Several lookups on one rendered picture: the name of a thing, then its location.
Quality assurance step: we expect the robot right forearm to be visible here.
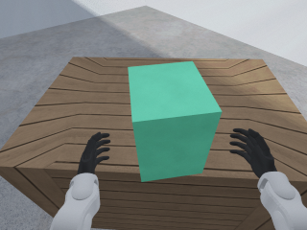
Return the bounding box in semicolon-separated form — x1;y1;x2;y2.
257;172;307;230

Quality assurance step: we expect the robot left hand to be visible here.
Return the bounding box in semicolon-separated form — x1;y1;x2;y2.
77;131;111;175

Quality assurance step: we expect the carton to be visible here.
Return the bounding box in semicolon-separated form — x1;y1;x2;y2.
128;61;222;182

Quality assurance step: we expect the robot right hand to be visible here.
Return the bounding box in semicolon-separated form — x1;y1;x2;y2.
229;128;277;178

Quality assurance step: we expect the pedestal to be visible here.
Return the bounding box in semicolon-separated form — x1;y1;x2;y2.
0;57;307;230

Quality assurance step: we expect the robot left forearm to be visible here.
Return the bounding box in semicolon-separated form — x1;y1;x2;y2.
50;172;101;230

